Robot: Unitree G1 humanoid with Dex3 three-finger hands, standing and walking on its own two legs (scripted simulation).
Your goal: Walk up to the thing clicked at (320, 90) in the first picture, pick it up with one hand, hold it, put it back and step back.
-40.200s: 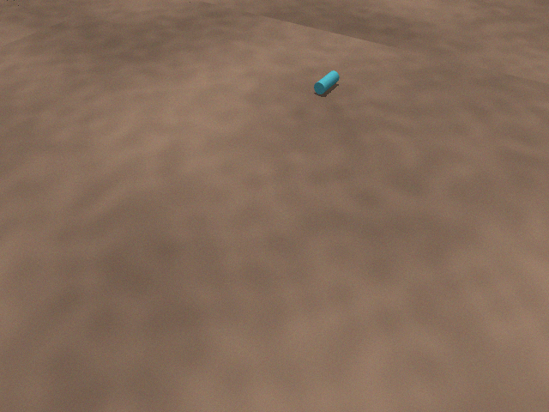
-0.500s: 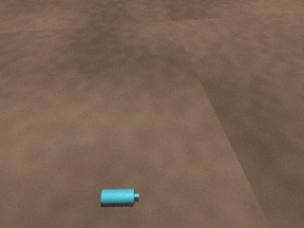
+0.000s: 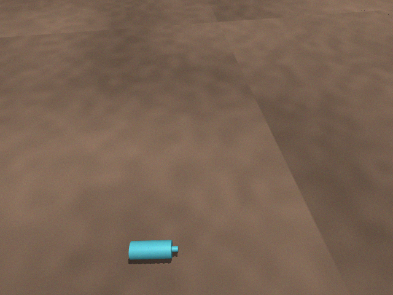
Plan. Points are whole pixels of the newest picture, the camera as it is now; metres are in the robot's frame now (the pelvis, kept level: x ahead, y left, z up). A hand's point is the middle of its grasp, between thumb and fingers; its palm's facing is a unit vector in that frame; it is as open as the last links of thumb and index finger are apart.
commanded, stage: step back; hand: left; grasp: from above
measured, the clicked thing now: (154, 249) +0.45 +0.21 -0.74
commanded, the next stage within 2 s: none
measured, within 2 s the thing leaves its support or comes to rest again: neither
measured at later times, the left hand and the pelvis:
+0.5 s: hand out of the picture +0.04 +0.29 -0.18, palm faces -0.10 -0.92 -0.37, open 7.4 cm; pelvis -0.10 +0.04 -0.02, yaw -4 degrees
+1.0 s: hand out of the picture -0.09 +0.29 -0.17, palm faces -0.04 -0.93 -0.37, open 7.4 cm; pelvis -0.23 +0.03 -0.03, yaw -2 degrees
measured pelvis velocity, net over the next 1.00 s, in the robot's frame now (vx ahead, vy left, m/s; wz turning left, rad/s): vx -0.23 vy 0.03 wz -0.04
